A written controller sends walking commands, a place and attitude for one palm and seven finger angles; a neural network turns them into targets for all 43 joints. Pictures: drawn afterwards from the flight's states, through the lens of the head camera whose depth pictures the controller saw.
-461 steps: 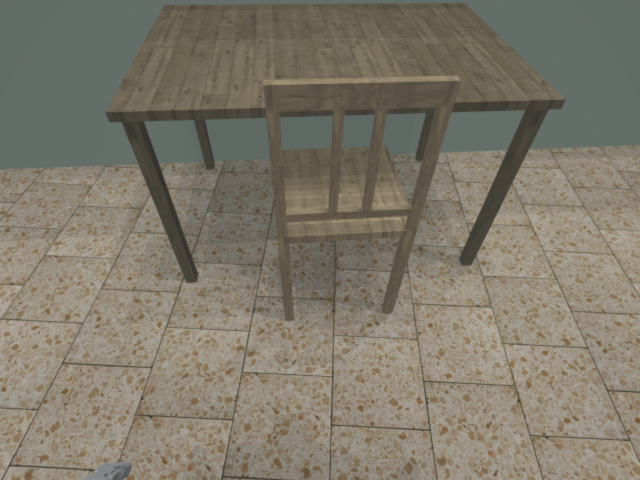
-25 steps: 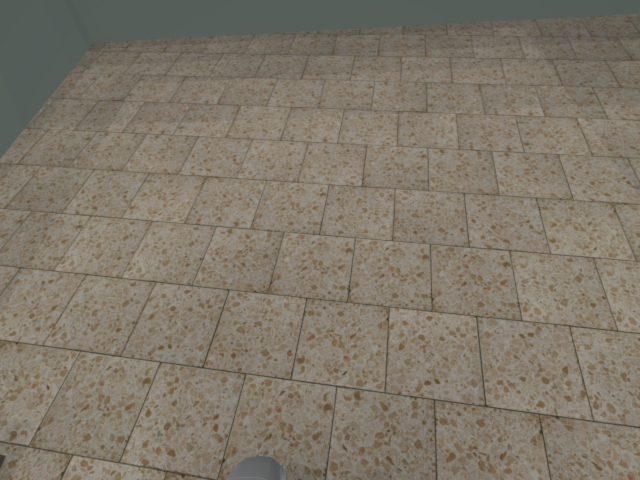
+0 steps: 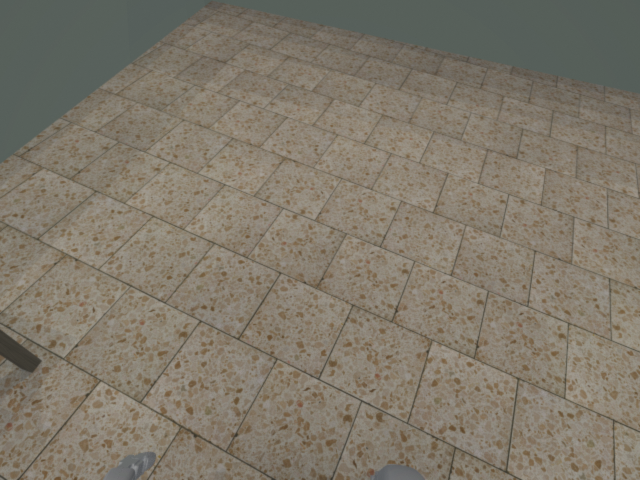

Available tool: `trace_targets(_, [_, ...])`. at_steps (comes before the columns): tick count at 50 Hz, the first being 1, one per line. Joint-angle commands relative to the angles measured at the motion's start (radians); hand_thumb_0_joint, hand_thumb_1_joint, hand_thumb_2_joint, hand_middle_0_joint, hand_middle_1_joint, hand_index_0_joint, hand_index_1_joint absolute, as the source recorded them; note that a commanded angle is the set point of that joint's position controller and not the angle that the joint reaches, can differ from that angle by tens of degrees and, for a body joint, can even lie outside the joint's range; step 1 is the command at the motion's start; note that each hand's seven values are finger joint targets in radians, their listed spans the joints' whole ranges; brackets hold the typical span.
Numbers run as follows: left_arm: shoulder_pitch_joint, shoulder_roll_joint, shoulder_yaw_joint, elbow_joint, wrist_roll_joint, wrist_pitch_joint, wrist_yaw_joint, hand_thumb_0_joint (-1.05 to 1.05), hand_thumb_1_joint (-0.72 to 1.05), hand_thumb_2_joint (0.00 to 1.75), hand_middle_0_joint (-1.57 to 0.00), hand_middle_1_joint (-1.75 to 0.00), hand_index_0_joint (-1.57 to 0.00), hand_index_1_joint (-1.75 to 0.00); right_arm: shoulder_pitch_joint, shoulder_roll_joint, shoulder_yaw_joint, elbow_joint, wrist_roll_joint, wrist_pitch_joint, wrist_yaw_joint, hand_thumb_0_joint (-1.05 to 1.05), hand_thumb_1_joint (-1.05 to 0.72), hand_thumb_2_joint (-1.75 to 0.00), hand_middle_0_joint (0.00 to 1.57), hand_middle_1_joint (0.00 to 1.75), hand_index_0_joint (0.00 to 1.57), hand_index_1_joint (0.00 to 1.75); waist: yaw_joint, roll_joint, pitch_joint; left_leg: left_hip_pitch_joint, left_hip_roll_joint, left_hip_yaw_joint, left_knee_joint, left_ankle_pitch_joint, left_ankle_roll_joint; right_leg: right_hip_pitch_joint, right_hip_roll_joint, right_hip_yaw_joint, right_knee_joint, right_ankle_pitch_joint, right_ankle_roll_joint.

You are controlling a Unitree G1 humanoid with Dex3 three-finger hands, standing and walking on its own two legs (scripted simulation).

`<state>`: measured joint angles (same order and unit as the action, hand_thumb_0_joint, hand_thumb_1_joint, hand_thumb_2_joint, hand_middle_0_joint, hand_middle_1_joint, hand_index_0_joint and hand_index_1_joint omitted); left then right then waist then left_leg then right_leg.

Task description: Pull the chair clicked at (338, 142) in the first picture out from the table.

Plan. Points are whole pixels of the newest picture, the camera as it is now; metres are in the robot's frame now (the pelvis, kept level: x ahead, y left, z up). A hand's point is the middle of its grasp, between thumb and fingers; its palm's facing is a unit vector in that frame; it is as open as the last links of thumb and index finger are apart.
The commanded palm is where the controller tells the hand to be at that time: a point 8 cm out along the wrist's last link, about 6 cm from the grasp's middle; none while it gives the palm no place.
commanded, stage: turn to face it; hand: left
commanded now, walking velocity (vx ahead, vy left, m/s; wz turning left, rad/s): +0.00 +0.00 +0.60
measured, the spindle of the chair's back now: out of the picture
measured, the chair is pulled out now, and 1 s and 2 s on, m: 0.00 0.00 0.00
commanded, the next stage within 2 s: take the last steps up to it in 1.98 s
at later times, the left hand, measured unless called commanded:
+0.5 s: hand out of the picture +0.03 +0.15 -0.14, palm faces +0.30 -0.91 -0.30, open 7.4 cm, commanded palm none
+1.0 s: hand out of the picture -0.10 +0.22 -0.17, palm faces +0.62 -0.75 -0.25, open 7.4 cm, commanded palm none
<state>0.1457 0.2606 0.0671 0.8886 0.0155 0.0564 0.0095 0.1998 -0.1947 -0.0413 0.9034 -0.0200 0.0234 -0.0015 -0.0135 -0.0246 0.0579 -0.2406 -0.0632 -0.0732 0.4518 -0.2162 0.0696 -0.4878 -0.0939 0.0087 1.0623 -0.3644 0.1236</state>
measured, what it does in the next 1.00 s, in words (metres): steps on the spot, turning left: right foot, then left foot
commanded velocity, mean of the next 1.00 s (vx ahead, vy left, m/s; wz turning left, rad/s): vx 0.00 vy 0.00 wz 0.60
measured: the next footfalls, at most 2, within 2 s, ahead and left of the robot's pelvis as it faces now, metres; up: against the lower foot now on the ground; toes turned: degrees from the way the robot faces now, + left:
right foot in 0.24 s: +0.04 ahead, -0.16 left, +0.00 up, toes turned +9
left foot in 0.74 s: -0.04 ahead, +0.09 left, +0.00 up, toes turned +33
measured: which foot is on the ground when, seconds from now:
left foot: down 0.00-0.24, up 0.26-0.72, down 0.74-1.00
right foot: up 0.00-0.22, down 0.24-0.74, up 0.76-1.00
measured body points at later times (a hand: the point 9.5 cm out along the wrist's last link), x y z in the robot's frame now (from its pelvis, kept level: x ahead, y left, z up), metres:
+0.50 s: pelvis -0.01 -0.06 +0.00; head +0.03 -0.10 +0.45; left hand +0.01 +0.20 -0.12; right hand +0.10 -0.32 -0.16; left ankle -0.08 +0.10 -0.64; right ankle +0.00 -0.16 -0.74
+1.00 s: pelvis -0.03 +0.00 +0.00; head -0.01 +0.03 +0.45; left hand -0.13 +0.26 -0.15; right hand +0.22 -0.14 -0.12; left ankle -0.07 +0.07 -0.74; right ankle +0.06 -0.15 -0.65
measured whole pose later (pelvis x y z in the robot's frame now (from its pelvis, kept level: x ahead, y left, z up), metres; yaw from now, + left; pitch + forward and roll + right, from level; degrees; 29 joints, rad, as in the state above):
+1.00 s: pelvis -0.03 +0.00 +0.00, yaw +36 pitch +0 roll -1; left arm 0.19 0.28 0.07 0.90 0.02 0.06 0.01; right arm 0.14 -0.21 -0.03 0.88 -0.02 0.02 0.00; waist 0.02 -0.03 0.07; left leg -0.23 -0.04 -0.05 0.48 -0.24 0.05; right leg -0.51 -0.11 -0.01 1.14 -0.37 0.11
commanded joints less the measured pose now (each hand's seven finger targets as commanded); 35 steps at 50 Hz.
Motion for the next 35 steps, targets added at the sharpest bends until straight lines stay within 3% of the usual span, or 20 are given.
trace_targets(1, [-0.062, 0.074, 0.021, -0.105, -0.002, -0.026, 0.014, 0.00, 0.90, 0.90, -0.20, -0.30, -0.20, -0.30, 0.078, -0.223, -0.070, -0.044, -0.002, -0.012, -0.015, 0.00, -0.90, -0.90, 0.20, 0.30, 0.20, 0.30, -0.033, 0.168, -0.093, 0.149, 0.274, -0.319, -0.101, 0.396, 0.113, -0.071, 0.016, 0.015, -0.065, -0.044, -0.008])
trace_targets(4, [-0.094, 0.062, 0.014, -0.123, -0.006, -0.032, 0.015, 0.00, 0.90, 0.90, -0.20, -0.30, -0.20, -0.30, 0.095, -0.229, -0.075, -0.038, -0.005, -0.008, -0.016, 0.00, -0.90, -0.90, 0.20, 0.30, 0.20, 0.30, -0.040, 0.167, -0.116, 0.160, 0.267, -0.371, -0.069, 0.450, 0.123, -0.027, 0.046, 0.015, -0.169, -0.085, -0.017])
trace_targets(6, [-0.082, 0.055, 0.012, -0.127, -0.012, -0.034, 0.019, 0.00, 0.90, 0.90, -0.20, -0.30, -0.20, -0.30, 0.088, -0.229, -0.077, -0.040, -0.007, -0.003, -0.016, 0.00, -0.90, -0.90, 0.20, 0.30, 0.20, 0.30, -0.033, 0.179, -0.123, 0.113, 0.254, -0.392, -0.056, 0.474, 0.117, 0.052, 0.068, 0.016, -0.248, -0.088, -0.029])
trace_targets(9, [0.003, 0.063, 0.014, -0.111, -0.018, -0.043, 0.022, 0.00, 0.90, 0.90, -0.20, -0.30, -0.20, -0.30, 0.044, -0.226, -0.082, -0.049, -0.003, 0.002, -0.013, 0.00, -0.90, -0.90, 0.20, 0.30, 0.20, 0.30, 0.008, 0.173, -0.147, 0.022, 0.210, -0.404, -0.011, 0.458, 0.082, 0.235, 0.101, 0.002, -0.469, 0.016, -0.046])
trace_targets(10, [0.040, 0.072, 0.018, -0.099, -0.020, -0.048, 0.024, 0.00, 0.90, 0.90, -0.20, -0.30, -0.20, -0.30, 0.035, -0.217, -0.081, -0.052, 0.003, 0.003, -0.011, 0.00, -0.90, -0.90, 0.20, 0.30, 0.20, 0.30, 0.027, 0.148, -0.158, -0.044, 0.176, -0.389, 0.016, 0.366, 0.047, 0.344, 0.091, -0.005, -0.598, 0.119, -0.049])
trace_targets(11, [0.077, 0.109, 0.026, -0.091, -0.016, -0.057, 0.028, 0.00, 0.90, 0.90, -0.20, -0.30, -0.20, -0.30, 0.044, -0.182, -0.078, -0.054, 0.011, 0.002, -0.006, 0.00, -0.90, -0.90, 0.20, 0.30, 0.20, 0.30, 0.044, 0.068, -0.172, -0.164, 0.128, -0.342, 0.076, 0.175, -0.006, 0.501, 0.011, 0.055, -0.723, 0.190, -0.064])
trace_targets(12, [0.082, 0.195, 0.043, -0.096, -0.001, -0.064, 0.037, 0.00, 0.90, 0.90, -0.20, -0.30, -0.20, -0.30, 0.075, -0.111, -0.070, -0.065, 0.021, 0.001, -0.002, 0.00, -0.90, -0.90, 0.20, 0.30, 0.20, 0.30, 0.046, -0.212, -0.183, -0.363, 0.005, -0.146, 0.280, -0.204, -0.089, 0.638, -0.266, 0.306, -0.800, 0.206, -0.154])
trace_targets(13, [0.073, 0.222, 0.041, -0.107, 0.003, -0.057, 0.037, 0.00, 0.90, 0.90, -0.20, -0.30, -0.20, -0.30, 0.068, -0.145, -0.078, -0.078, 0.005, 0.005, -0.006, 0.00, -0.90, -0.90, 0.20, 0.30, 0.20, 0.30, 0.041, -0.239, -0.157, -0.382, -0.032, -0.041, 0.505, -0.394, -0.121, 0.496, -0.426, 0.406, -0.795, 0.300, -0.263])
trace_targets(14, [0.029, 0.198, 0.032, -0.125, 0.001, -0.051, 0.037, 0.00, 0.90, 0.90, -0.20, -0.30, -0.20, -0.30, 0.073, -0.165, -0.085, -0.073, 0.000, 0.013, -0.002, 0.00, -0.90, -0.90, 0.20, 0.30, 0.20, 0.30, 0.019, -0.110, -0.107, -0.341, 0.009, -0.060, 0.648, -0.352, -0.117, 0.364, -0.412, 0.326, -0.800, 0.268, -0.293])
trace_targets(15, [-0.024, 0.142, 0.027, -0.127, -0.004, -0.060, 0.038, 0.00, 0.90, 0.90, -0.20, -0.30, -0.20, -0.30, 0.080, -0.158, -0.086, -0.040, -0.005, 0.028, 0.004, 0.00, -0.90, -0.90, 0.20, 0.30, 0.20, 0.30, -0.010, -0.150, -0.064, -0.340, 0.042, -0.067, 0.709, -0.289, -0.120, 0.312, -0.329, 0.257, -0.812, 0.238, -0.259])
trace_targets(16, [-0.053, 0.121, 0.019, -0.128, -0.005, -0.059, 0.033, 0.00, 0.90, 0.90, -0.20, -0.30, -0.20, -0.30, 0.085, -0.151, -0.085, -0.020, -0.006, 0.035, 0.012, 0.00, -0.90, -0.90, 0.20, 0.30, 0.20, 0.30, -0.026, -0.139, -0.019, -0.342, 0.055, -0.032, 0.763, -0.225, -0.130, 0.285, -0.268, 0.176, -0.801, 0.233, -0.235])
trace_targets(18, [-0.047, 0.086, 0.005, -0.120, -0.006, -0.065, 0.025, 0.00, 0.90, 0.90, -0.20, -0.30, -0.20, -0.30, 0.097, -0.136, -0.080, -0.009, -0.005, 0.042, 0.024, 0.00, -0.90, -0.90, 0.20, 0.30, 0.20, 0.30, -0.034, -0.151, 0.019, -0.352, 0.065, 0.008, 0.817, -0.129, -0.144, 0.266, -0.199, 0.032, -0.781, 0.300, -0.202])
trace_targets(20, [0.006, 0.091, 0.007, -0.104, -0.003, -0.069, 0.024, 0.00, 0.90, 0.90, -0.20, -0.30, -0.20, -0.30, 0.078, -0.132, -0.078, -0.009, -0.003, 0.044, 0.028, 0.00, -0.90, -0.90, 0.20, 0.30, 0.20, 0.30, -0.017, -0.168, 0.017, -0.357, 0.076, 0.025, 0.810, -0.097, -0.156, 0.296, -0.191, -0.006, -0.772, 0.350, -0.191])
trace_targets(25, [0.116, 0.114, 0.019, -0.065, 0.007, -0.069, 0.027, 0.00, 0.90, 0.90, -0.20, -0.30, -0.20, -0.30, -0.026, -0.134, -0.068, -0.035, -0.001, 0.046, 0.028, 0.00, -0.90, -0.90, 0.20, 0.30, 0.20, 0.30, 0.030, -0.170, -0.010, -0.367, 0.099, 0.058, 0.688, -0.151, -0.170, 0.413, -0.237, -0.032, -0.735, 0.468, -0.222])
trace_targets(28, [0.152, 0.137, 0.024, -0.049, 0.013, -0.063, 0.025, 0.00, 0.90, 0.90, -0.20, -0.30, -0.20, -0.30, -0.089, -0.122, -0.056, -0.051, 0.003, 0.040, 0.029, 0.00, -0.90, -0.90, 0.20, 0.30, 0.20, 0.30, 0.051, -0.173, -0.026, -0.317, 0.098, 0.101, 0.558, -0.196, -0.164, 0.430, -0.254, -0.070, -0.703, 0.555, -0.234])
trace_targets(31, [0.166, 0.159, 0.034, -0.038, 0.018, -0.056, 0.024, 0.00, 0.90, 0.90, -0.20, -0.30, -0.20, -0.30, -0.121, -0.111, -0.042, -0.067, 0.009, 0.027, 0.030, 0.00, -0.90, -0.90, 0.20, 0.30, 0.20, 0.30, 0.066, -0.223, -0.054, -0.234, 0.091, 0.149, 0.377, -0.223, -0.146, 0.447, -0.270, -0.102, -0.645, 0.639, -0.236])
trace_targets(33, [0.166, 0.174, 0.040, -0.033, 0.017, -0.052, 0.023, 0.00, 0.90, 0.90, -0.20, -0.30, -0.20, -0.30, -0.112, -0.112, -0.036, -0.072, 0.012, 0.015, 0.028, 0.00, -0.90, -0.90, 0.20, 0.30, 0.20, 0.30, 0.065, -0.226, -0.088, -0.157, 0.073, 0.176, 0.260, -0.210, -0.127, 0.455, -0.278, -0.119, -0.594, 0.680, -0.225])
trace_targets(35, [0.147, 0.173, 0.045, -0.031, 0.007, -0.048, 0.019, 0.00, 0.90, 0.90, -0.20, -0.30, -0.20, -0.30, -0.027, -0.143, -0.045, -0.059, 0.008, 0.003, 0.025, 0.00, -0.90, -0.90, 0.20, 0.30, 0.20, 0.30, 0.014, -0.164, -0.145, 0.019, 0.065, 0.180, 0.025, -0.024, -0.110, 0.404, -0.260, -0.185, -0.450, 0.613, -0.165])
